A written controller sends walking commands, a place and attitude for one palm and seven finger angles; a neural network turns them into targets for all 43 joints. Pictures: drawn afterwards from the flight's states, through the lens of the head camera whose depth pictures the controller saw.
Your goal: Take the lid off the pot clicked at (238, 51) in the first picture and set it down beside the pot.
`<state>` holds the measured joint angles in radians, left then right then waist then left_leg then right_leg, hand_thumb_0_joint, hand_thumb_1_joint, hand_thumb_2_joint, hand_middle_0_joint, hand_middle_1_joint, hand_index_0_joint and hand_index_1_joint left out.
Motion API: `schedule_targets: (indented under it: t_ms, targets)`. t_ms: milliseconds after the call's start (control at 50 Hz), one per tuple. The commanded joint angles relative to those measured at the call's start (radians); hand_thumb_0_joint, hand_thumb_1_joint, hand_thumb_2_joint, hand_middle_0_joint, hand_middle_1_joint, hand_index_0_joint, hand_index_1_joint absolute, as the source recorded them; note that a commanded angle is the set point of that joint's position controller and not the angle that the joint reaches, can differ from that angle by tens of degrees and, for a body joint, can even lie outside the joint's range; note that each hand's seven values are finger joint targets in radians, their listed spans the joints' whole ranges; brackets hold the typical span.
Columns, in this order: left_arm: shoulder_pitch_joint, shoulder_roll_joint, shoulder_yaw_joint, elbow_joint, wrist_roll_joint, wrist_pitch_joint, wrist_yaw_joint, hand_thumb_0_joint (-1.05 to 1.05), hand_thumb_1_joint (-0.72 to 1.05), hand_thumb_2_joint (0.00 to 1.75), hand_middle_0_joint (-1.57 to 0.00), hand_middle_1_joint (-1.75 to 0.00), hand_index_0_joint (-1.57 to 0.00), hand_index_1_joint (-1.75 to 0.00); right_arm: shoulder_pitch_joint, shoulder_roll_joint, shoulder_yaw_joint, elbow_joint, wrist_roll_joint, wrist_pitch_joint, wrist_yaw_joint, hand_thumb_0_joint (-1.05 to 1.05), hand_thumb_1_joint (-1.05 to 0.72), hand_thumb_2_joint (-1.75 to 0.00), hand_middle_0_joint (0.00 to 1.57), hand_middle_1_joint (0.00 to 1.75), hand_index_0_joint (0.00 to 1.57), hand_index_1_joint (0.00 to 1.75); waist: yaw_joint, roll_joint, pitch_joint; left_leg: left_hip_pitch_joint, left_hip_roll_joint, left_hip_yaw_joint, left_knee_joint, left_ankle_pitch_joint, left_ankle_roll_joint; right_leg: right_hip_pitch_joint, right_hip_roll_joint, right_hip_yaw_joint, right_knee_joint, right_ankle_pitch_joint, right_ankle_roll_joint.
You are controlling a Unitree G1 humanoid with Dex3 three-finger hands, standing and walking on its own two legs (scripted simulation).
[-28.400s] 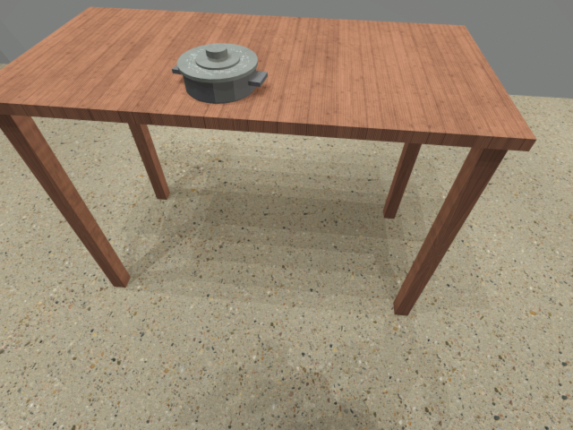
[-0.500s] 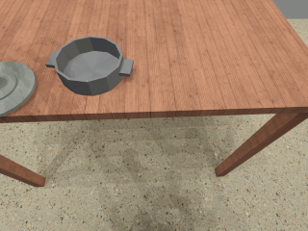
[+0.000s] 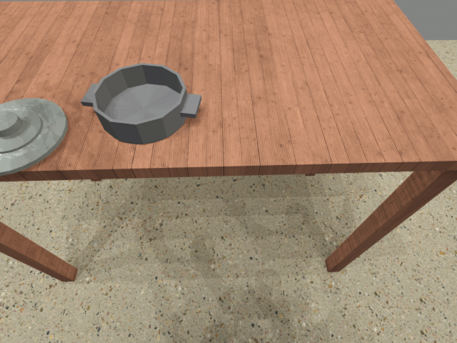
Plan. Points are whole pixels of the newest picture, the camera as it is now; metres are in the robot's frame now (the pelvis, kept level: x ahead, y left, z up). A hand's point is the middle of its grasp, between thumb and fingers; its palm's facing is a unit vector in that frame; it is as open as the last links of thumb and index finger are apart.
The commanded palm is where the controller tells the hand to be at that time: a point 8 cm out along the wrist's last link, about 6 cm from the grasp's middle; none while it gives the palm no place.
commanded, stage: draw the hand back to the body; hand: left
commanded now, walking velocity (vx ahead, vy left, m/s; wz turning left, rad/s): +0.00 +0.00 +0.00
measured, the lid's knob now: (5, 124) +0.48 +0.36 +0.12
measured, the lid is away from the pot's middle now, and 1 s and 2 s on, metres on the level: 0.23 0.23 0.23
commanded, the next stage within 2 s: step back with the hand held close in 1.92 s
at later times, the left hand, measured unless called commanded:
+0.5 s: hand out of the picture +0.42 +0.26 +0.33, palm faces +0.46 -0.86 -0.24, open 10.7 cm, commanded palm +0.35 +0.31 +0.33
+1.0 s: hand out of the picture +0.31 +0.25 +0.33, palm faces +0.54 -0.82 -0.19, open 8.4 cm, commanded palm +0.25 +0.29 +0.32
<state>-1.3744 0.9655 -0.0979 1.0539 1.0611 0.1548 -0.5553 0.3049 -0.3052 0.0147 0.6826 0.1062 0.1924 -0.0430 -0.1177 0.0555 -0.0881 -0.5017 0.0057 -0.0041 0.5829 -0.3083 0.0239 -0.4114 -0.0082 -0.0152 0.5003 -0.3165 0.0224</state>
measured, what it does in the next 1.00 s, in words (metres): stands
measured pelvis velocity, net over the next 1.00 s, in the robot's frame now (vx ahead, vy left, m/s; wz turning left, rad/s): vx -0.01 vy -0.03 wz -0.01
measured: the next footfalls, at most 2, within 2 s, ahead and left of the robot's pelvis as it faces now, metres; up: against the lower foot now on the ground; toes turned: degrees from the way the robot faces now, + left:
none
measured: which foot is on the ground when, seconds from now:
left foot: down 0.00-1.00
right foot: down 0.00-1.00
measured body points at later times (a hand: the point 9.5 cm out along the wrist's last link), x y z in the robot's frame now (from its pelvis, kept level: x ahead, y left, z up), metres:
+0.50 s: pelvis +0.00 -0.01 +0.01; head +0.02 -0.02 +0.46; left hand +0.39 +0.31 +0.34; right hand +0.11 -0.27 -0.10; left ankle -0.03 +0.10 -0.73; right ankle -0.06 -0.14 -0.73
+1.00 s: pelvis -0.01 -0.03 +0.01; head -0.02 -0.05 +0.46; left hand +0.27 +0.29 +0.33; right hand +0.17 -0.26 -0.08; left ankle -0.03 +0.10 -0.73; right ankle -0.06 -0.14 -0.73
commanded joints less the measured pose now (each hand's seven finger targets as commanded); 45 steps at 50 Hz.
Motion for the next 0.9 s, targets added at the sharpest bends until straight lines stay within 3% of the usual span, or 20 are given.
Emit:
schedule_targets:
  t_ms: [0, 60, 100, 120, 140, 180, 200, 220, 280, 340, 360, 380, 420, 440, 520, 580, 600, 720, 820, 880]
  targets:
    - [-0.349, 0.277, 0.101, -0.260, -0.002, -0.006, 0.041, 0.00, -0.12, 0.86, -0.45, -0.66, -0.45, -0.66, -0.002, -0.151, -0.042, -0.115, -0.002, -0.008, -0.001, 0.00, -0.90, -0.90, 0.20, 0.30, 0.20, 0.30, 0.037, 0.055, -0.420, 0.353, -0.022, -0.002, 0.011, 0.641, 0.043, 0.114, 0.044, -0.034, -0.011, 0.405, -0.034]
    - [-0.295, 0.251, 0.099, -0.296, -0.020, 0.000, 0.041, 0.00, -0.12, 0.86, -0.45, -0.66, -0.45, -0.66, -0.027, -0.144, -0.045, -0.138, 0.002, -0.006, -0.003, 0.00, -0.90, -0.90, 0.20, 0.30, 0.20, 0.30, 0.033, 0.036, -0.385, 0.341, -0.027, 0.003, 0.002, 0.596, 0.049, 0.113, 0.041, -0.037, -0.019, 0.394, -0.037]
    - [-0.280, 0.292, 0.137, -0.375, -0.030, 0.001, 0.044, 0.00, -0.12, 0.86, -0.45, -0.66, -0.45, -0.66, -0.046, -0.145, -0.041, -0.148, 0.004, -0.006, 0.001, 0.00, -0.90, -0.90, 0.20, 0.30, 0.20, 0.30, 0.048, 0.048, -0.417, 0.357, -0.027, -0.004, -0.006, 0.602, 0.048, 0.142, 0.038, -0.031, -0.018, 0.396, -0.036]
    - [-0.250, 0.280, 0.135, -0.342, -0.034, 0.000, 0.045, 0.00, -0.12, 0.86, -0.45, -0.66, -0.45, -0.66, -0.052, -0.144, -0.042, -0.152, 0.005, -0.006, -0.004, 0.00, -0.90, -0.90, 0.20, 0.30, 0.20, 0.30, 0.042, 0.030, -0.381, 0.337, -0.031, 0.001, -0.004, 0.571, 0.051, 0.132, 0.039, -0.035, -0.019, 0.393, -0.039]
    - [-0.410, 0.170, 0.443, -0.453, -0.668, -0.110, 0.221, 0.00, -0.12, 0.86, -0.45, -0.66, -0.45, -0.66, 0.121, -0.103, -0.052, -0.225, -0.020, -0.063, -0.003, 0.00, -0.90, -0.90, 0.20, 0.30, 0.20, 0.30, 0.013, 0.030, -0.290, 0.428, 0.005, 0.028, -0.022, 0.483, 0.042, 0.048, 0.036, -0.047, -0.045, 0.331, -0.068]
    - [-0.238, 0.050, 0.317, -0.418, -0.741, -0.164, 0.333, 0.00, -0.12, 0.86, -0.45, -0.66, -0.45, -0.66, 0.038, -0.107, -0.023, -0.220, -0.018, -0.087, -0.016, 0.00, -0.90, -0.90, 0.20, 0.30, 0.20, 0.30, 0.029, 0.044, -0.262, 0.491, 0.023, -0.027, -0.066, 0.430, 0.028, 0.034, 0.046, -0.036, -0.063, 0.235, -0.079]
    - [-0.195, 0.048, 0.380, -0.449, -0.829, -0.178, 0.379, 0.00, -0.12, 0.86, -0.45, -0.66, -0.45, -0.66, 0.050, -0.118, -0.032, -0.226, -0.026, -0.100, -0.019, 0.00, -0.90, -0.90, 0.20, 0.30, 0.20, 0.30, 0.026, 0.026, -0.288, 0.508, 0.039, -0.040, -0.064, 0.407, 0.026, 0.051, 0.036, -0.033, -0.065, 0.229, -0.067]
    - [-0.116, 0.024, 0.389, -0.429, -0.878, -0.185, 0.414, 0.00, -0.12, 0.86, -0.45, -0.66, -0.45, -0.66, 0.048, -0.123, -0.034, -0.222, -0.029, -0.108, -0.020, 0.00, -0.90, -0.90, 0.20, 0.30, 0.20, 0.30, 0.036, 0.034, -0.271, 0.489, 0.039, -0.034, -0.060, 0.406, 0.030, 0.064, 0.036, -0.028, -0.063, 0.246, -0.066]
    - [0.007, 0.110, 0.538, -0.556, -0.971, -0.216, 0.497, 0.00, -0.06, 0.86, -0.44, -0.64, -0.44, -0.64, 0.020, -0.136, -0.033, -0.219, -0.039, -0.123, -0.019, 0.00, -0.90, -0.90, 0.20, 0.30, 0.20, 0.30, 0.077, 0.039, -0.332, 0.453, 0.019, 0.001, -0.068, 0.434, 0.023, 0.215, 0.026, -0.022, -0.068, 0.368, -0.067]
    - [0.017, 0.020, 0.516, -0.723, -1.031, -0.239, 0.545, 0.00, 0.01, 0.87, -0.42, -0.61, -0.42, -0.61, -0.028, -0.115, -0.032, -0.219, -0.042, -0.155, -0.013, 0.00, -0.90, -0.90, 0.20, 0.30, 0.20, 0.30, 0.073, 0.101, -0.306, 0.468, 0.026, 0.005, -0.088, 0.467, 0.011, 0.242, 0.021, -0.020, -0.078, 0.407, -0.060]
    - [-0.008, -0.012, 0.496, -0.799, -1.043, -0.248, 0.558, 0.00, 0.04, 0.87, -0.42, -0.61, -0.42, -0.61, -0.041, -0.111, -0.031, -0.216, -0.043, -0.172, -0.008, 0.00, -0.90, -0.90, 0.20, 0.30, 0.20, 0.30, 0.072, 0.163, -0.319, 0.505, 0.028, -0.003, -0.093, 0.504, 0.006, 0.238, 0.021, -0.018, -0.081, 0.408, -0.061]
    - [0.030, -0.018, 0.511, -0.836, -1.058, -0.252, 0.570, 0.00, 0.06, 0.87, -0.41, -0.60, -0.41, -0.60, -0.059, -0.110, -0.032, -0.208, -0.046, -0.185, -0.008, 0.00, -0.90, -0.90, 0.20, 0.30, 0.20, 0.30, 0.079, 0.149, -0.299, 0.519, 0.034, -0.002, -0.089, 0.526, 0.012, 0.236, 0.027, -0.017, -0.088, 0.412, -0.061]
    - [0.124, 0.044, 0.605, -0.847, -1.065, -0.251, 0.602, 0.00, 0.11, 0.87, -0.40, -0.58, -0.40, -0.58, -0.062, -0.113, -0.033, -0.190, -0.055, -0.196, -0.008, 0.00, -0.90, -0.90, 0.20, 0.30, 0.20, 0.30, 0.101, 0.137, -0.291, 0.494, 0.030, 0.002, -0.105, 0.535, 0.008, 0.284, 0.025, -0.014, -0.088, 0.450, -0.063]
    - [0.189, 0.044, 0.628, -0.831, -1.071, -0.247, 0.611, 0.00, 0.14, 0.87, -0.39, -0.57, -0.39, -0.57, -0.070, -0.111, -0.033, -0.184, -0.059, -0.198, -0.010, 0.00, -0.90, -0.90, 0.20, 0.30, 0.20, 0.30, 0.108, 0.081, -0.265, 0.460, 0.024, 0.012, -0.110, 0.536, 0.011, 0.313, 0.025, -0.018, -0.087, 0.484, -0.061]
    - [0.326, -0.028, 0.609, -0.842, -1.098, -0.244, 0.616, 0.00, 0.24, 0.88, -0.37, -0.53, -0.37, -0.53, -0.094, -0.109, -0.037, -0.165, -0.060, -0.207, -0.012, 0.00, -0.90, -0.90, 0.20, 0.30, 0.20, 0.30, 0.114, -0.026, -0.203, 0.406, 0.018, 0.038, -0.138, 0.466, 0.017, 0.351, 0.019, -0.020, -0.096, 0.521, -0.052]
    - [0.366, -0.090, 0.574, -0.999, -1.111, -0.260, 0.610, 0.00, 0.32, 0.88, -0.35, -0.51, -0.35, -0.51, -0.135, -0.099, -0.039, -0.175, -0.057, -0.228, -0.008, 0.00, -0.90, -0.90, 0.20, 0.30, 0.20, 0.30, 0.123, 0.040, -0.237, 0.459, 0.016, 0.043, -0.133, 0.532, 0.023, 0.365, 0.014, -0.013, -0.094, 0.567, -0.049]
    - [0.372, -0.078, 0.593, -1.057, -1.114, -0.264, 0.616, 0.00, 0.34, 0.88, -0.34, -0.50, -0.34, -0.50, -0.143, -0.097, -0.040, -0.173, -0.058, -0.237, -0.006, 0.00, -0.90, -0.90, 0.20, 0.30, 0.20, 0.30, 0.127, 0.075, -0.262, 0.487, 0.019, 0.041, -0.129, 0.571, 0.023, 0.369, 0.013, -0.008, -0.092, 0.583, -0.048]
    - [0.490, -0.079, 0.637, -1.018, -1.121, -0.245, 0.636, 0.00, 0.49, 0.88, -0.30, -0.44, -0.30, -0.44, -0.163, -0.093, -0.039, -0.137, -0.065, -0.244, -0.018, 0.00, -0.90, -0.90, 0.20, 0.30, 0.20, 0.30, 0.131, -0.049, -0.165, 0.435, 0.006, 0.057, -0.156, 0.443, 0.027, 0.356, 0.011, -0.010, -0.115, 0.553, -0.039]
    - [0.527, -0.182, 0.561, -1.216, -1.129, -0.261, 0.633, 0.00, 0.62, 0.89, -0.27, -0.40, -0.27, -0.40, -0.223, -0.069, -0.031, -0.152, -0.064, -0.272, -0.018, 0.00, -0.90, -0.90, 0.20, 0.30, 0.20, 0.30, 0.138, 0.089, -0.199, 0.508, 0.001, 0.055, -0.164, 0.444, 0.023, 0.351, 0.010, -0.004, -0.127, 0.507, -0.045]
    - [0.604, -0.134, 0.638, -1.244, -1.137, -0.261, 0.649, 0.00, 0.70, 0.89, -0.25, -0.37, -0.25, -0.37, -0.227, -0.072, -0.029, -0.140, -0.072, -0.280, -0.021, 0.00, -0.90, -0.90, 0.20, 0.30, 0.20, 0.30, 0.153, 0.014, -0.186, 0.502, 0.005, 0.050, -0.170, 0.440, 0.025, 0.365, 0.015, -0.009, -0.133, 0.511, -0.043]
